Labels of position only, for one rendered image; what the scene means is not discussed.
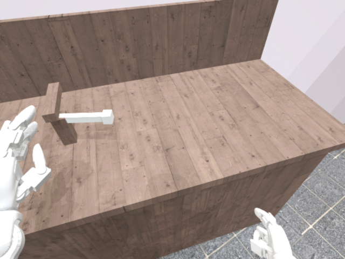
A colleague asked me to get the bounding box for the counter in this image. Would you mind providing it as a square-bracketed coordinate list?
[0, 0, 345, 259]

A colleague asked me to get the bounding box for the left robot forearm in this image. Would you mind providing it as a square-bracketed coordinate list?
[0, 210, 25, 259]

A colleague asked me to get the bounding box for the robot right hand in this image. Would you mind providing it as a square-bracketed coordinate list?
[250, 208, 292, 259]

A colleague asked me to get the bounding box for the robot left hand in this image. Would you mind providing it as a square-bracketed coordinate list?
[0, 105, 51, 211]

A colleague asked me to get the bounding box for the tap lever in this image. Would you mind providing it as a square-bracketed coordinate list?
[59, 110, 114, 125]

